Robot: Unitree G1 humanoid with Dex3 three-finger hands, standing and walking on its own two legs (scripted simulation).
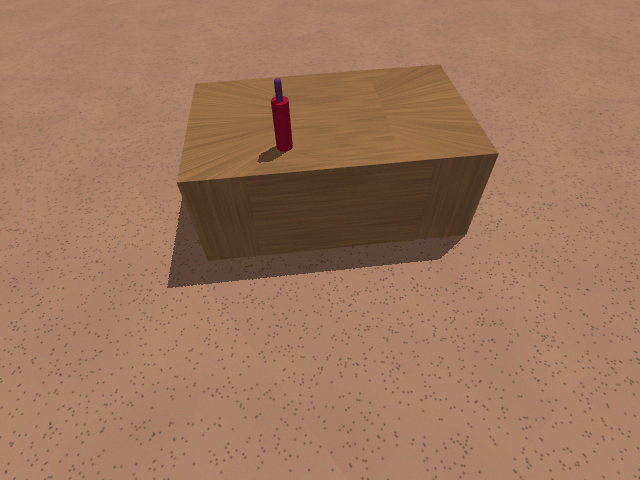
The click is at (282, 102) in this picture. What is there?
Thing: necked bottle
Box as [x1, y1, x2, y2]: [271, 78, 292, 151]
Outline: 276,78 274,80 276,95 271,99 271,105 277,148 279,150 285,151 292,147 288,100 286,97 282,95 280,80
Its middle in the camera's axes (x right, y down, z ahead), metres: -0.12 -0.40 +1.27
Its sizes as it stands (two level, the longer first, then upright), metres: 0.056 0.056 0.249
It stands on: a support 0.42 m high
